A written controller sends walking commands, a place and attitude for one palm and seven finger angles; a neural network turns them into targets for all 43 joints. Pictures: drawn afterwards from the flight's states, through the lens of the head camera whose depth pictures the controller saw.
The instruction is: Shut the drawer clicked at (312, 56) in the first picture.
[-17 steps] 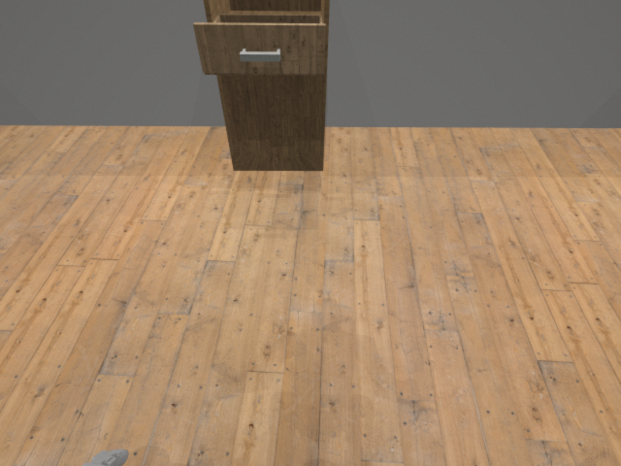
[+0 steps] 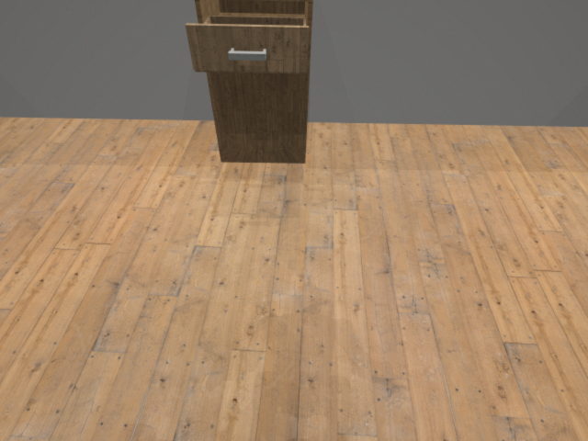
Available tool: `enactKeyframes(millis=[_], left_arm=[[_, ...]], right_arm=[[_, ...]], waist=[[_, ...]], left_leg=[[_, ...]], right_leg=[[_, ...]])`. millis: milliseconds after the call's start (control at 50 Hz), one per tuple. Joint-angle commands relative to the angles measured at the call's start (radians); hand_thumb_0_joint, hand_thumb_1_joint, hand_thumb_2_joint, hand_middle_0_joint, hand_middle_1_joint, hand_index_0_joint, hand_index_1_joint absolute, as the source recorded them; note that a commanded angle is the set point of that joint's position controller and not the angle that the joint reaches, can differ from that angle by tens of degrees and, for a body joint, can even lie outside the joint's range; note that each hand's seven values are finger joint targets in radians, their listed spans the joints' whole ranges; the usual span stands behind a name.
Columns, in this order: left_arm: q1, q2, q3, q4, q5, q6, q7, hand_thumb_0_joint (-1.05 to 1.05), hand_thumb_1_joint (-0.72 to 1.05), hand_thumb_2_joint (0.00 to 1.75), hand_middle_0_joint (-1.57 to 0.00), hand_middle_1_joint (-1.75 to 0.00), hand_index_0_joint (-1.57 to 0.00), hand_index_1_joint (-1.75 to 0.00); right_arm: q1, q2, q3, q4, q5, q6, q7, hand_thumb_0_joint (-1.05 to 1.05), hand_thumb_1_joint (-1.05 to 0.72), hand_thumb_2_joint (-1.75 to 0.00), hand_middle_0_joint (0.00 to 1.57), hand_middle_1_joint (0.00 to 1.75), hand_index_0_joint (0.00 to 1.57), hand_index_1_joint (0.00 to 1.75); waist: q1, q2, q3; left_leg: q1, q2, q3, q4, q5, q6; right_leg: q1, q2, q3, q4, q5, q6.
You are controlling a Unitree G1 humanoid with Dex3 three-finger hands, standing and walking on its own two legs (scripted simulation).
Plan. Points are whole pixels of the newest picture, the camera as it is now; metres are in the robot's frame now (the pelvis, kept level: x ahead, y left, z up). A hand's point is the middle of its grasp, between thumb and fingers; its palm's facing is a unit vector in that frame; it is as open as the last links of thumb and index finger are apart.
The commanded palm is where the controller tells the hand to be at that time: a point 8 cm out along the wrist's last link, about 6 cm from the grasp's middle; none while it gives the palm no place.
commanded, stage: stand and wait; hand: left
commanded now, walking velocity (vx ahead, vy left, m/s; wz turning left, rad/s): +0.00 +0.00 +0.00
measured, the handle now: (248, 53) +1.35 +0.24 -0.03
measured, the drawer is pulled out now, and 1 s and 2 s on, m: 0.30 0.30 0.30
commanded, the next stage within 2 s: look at it before walking up in 0.48 s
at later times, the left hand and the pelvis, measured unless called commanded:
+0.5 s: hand out of the picture +0.07 +0.24 -0.15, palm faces -0.03 -0.94 -0.34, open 7.4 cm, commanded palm none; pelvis +0.00 -0.01 +0.00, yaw +0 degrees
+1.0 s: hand out of the picture +0.08 +0.24 -0.15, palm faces -0.04 -0.94 -0.33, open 7.4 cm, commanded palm none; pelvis +0.00 -0.01 +0.01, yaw +0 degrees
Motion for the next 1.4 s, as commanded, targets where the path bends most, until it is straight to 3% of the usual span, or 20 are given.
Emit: enactKeyframes(millis=[0,160,220,480,840,980,1080,1180,1200,1220,1280,1340,1380], left_arm=[[-0.063,0.211,0.054,-0.064,-0.001,-0.027,0.011,0.0,0.9,0.9,-0.2,-0.3,-0.2,-0.3],[-0.057,0.214,0.055,-0.032,-0.001,-0.028,0.01,0.0,0.9,0.9,-0.2,-0.3,-0.2,-0.3],[-0.049,0.212,0.054,-0.02,-0.002,-0.029,0.01,0.0,0.9,0.9,-0.2,-0.3,-0.2,-0.3],[-0.057,0.215,0.053,-0.001,0.0,-0.03,0.012,0.0,0.9,0.9,-0.2,-0.3,-0.2,-0.3],[-0.055,0.213,0.054,-0.001,0.0,-0.034,0.012,0.0,0.9,0.9,-0.2,-0.3,-0.2,-0.3],[-0.056,0.212,0.053,0.003,0.0,-0.032,0.011,0.0,0.9,0.9,-0.2,-0.3,-0.2,-0.3],[-0.049,0.212,0.053,0.004,-0.001,-0.035,0.012,0.0,0.9,0.9,-0.2,-0.3,-0.2,-0.3],[-0.051,0.212,0.052,0.008,-0.001,-0.033,0.012,0.0,0.9,0.9,-0.2,-0.3,-0.2,-0.3],[-0.011,0.129,0.036,0.027,-0.002,-0.024,0.015,0.0,0.9,0.9,-0.2,-0.3,-0.2,-0.3],[0.027,0.088,0.026,0.04,0.001,-0.012,0.016,0.0,0.9,0.9,-0.2,-0.3,-0.2,-0.3],[0.079,0.106,0.041,0.041,0.011,0.002,0.002,0.0,0.9,0.9,-0.2,-0.3,-0.2,-0.3],[0.14,0.133,0.062,0.034,0.011,-0.002,-0.001,0.0,0.9,0.9,-0.2,-0.3,-0.2,-0.3],[0.169,0.138,0.077,0.027,0.007,-0.016,0.003,0.0,0.9,0.9,-0.2,-0.3,-0.2,-0.3]], right_arm=[[-0.052,-0.202,-0.046,-0.058,0.003,-0.023,-0.013,0.0,-0.9,-0.9,0.2,0.3,0.2,0.3],[-0.033,-0.206,-0.043,-0.021,0.005,-0.022,-0.012,0.0,-0.9,-0.9,0.2,0.3,0.2,0.3],[-0.03,-0.209,-0.041,-0.007,0.007,-0.025,-0.012,0.0,-0.9,-0.9,0.2,0.3,0.2,0.3],[-0.026,-0.205,-0.04,0.019,0.007,-0.021,-0.012,0.0,-0.9,-0.9,0.2,0.3,0.2,0.3],[-0.041,-0.206,-0.041,0.021,0.01,-0.023,-0.013,0.0,-0.9,-0.9,0.2,0.3,0.2,0.3],[-0.047,-0.205,-0.039,0.023,0.009,-0.021,-0.013,0.0,-0.9,-0.9,0.2,0.3,0.2,0.3],[-0.046,-0.207,-0.038,0.024,0.01,-0.023,-0.014,0.0,-0.9,-0.9,0.2,0.3,0.2,0.3],[-0.047,-0.206,-0.038,0.028,0.01,-0.022,-0.015,0.0,-0.9,-0.9,0.2,0.3,0.2,0.3],[-0.011,-0.125,-0.018,0.045,0.005,-0.014,-0.012,0.0,-0.9,-0.9,0.2,0.3,0.2,0.3],[0.026,-0.076,-0.006,0.06,0.002,-0.003,-0.008,0.0,-0.9,-0.9,0.2,0.3,0.2,0.3],[0.054,-0.072,-0.014,0.053,-0.01,0.011,-0.002,0.0,-0.9,-0.9,0.2,0.3,0.2,0.3],[0.078,-0.047,-0.019,0.031,-0.01,0.007,-0.001,0.0,-0.9,-0.9,0.2,0.3,0.2,0.3],[0.093,-0.025,-0.026,0.017,-0.007,-0.006,0.001,0.0,-0.9,-0.9,0.2,0.3,0.2,0.3]], waist=[[0.0,0.009,-0.027],[0.0,-0.008,-0.025],[0.002,0.0,-0.043],[0.001,-0.014,-0.009],[0.002,-0.004,-0.05],[0.003,-0.004,-0.018],[0.002,0.002,-0.055],[0.003,-0.004,-0.033],[0.002,-0.001,-0.055],[0.005,-0.006,-0.041],[0.016,-0.049,0.071],[0.031,-0.156,0.125],[0.021,-0.169,0.114]], left_leg=[[-0.017,0.103,-0.097,-0.104,0.089,0.042],[-0.021,0.104,-0.104,-0.118,0.066,0.039],[-0.005,0.109,-0.105,-0.12,0.095,0.038],[-0.006,0.11,-0.1,-0.136,0.085,0.033],[0.039,0.12,-0.093,-0.135,0.166,0.029],[0.031,0.119,-0.094,-0.147,0.139,0.028],[0.059,0.122,-0.09,-0.139,0.188,0.027],[0.051,0.123,-0.09,-0.151,0.174,0.027],[0.054,0.119,-0.075,-0.142,0.125,0.016],[0.031,0.107,-0.066,-0.131,0.008,0.012],[-0.101,0.066,-0.055,-0.098,-0.311,0.02],[-0.221,0.023,0.022,0.082,-0.282,0.017],[-0.219,0.037,0.057,0.172,-0.191,0.016]], right_leg=[[0.001,-0.095,0.106,-0.111,0.04,-0.038],[0.006,-0.1,0.113,-0.133,0.0,-0.039],[0.022,-0.101,0.11,-0.129,0.039,-0.039],[0.009,-0.104,0.118,-0.154,0.025,-0.038],[0.045,-0.104,0.109,-0.145,0.14,-0.037],[0.031,-0.106,0.114,-0.162,0.106,-0.036],[0.056,-0.109,0.109,-0.152,0.174,-0.036],[0.049,-0.105,0.108,-0.159,0.156,-0.034],[0.06,-0.105,0.098,-0.159,0.09,-0.022],[0.052,-0.097,0.099,-0.157,-0.057,-0.017],[-0.021,-0.1,0.157,-0.198,-0.379,-0.044],[0.0,-0.178,0.273,-0.268,-0.503,-0.107],[0.008,-0.248,0.333,-0.298,-0.465,-0.156]])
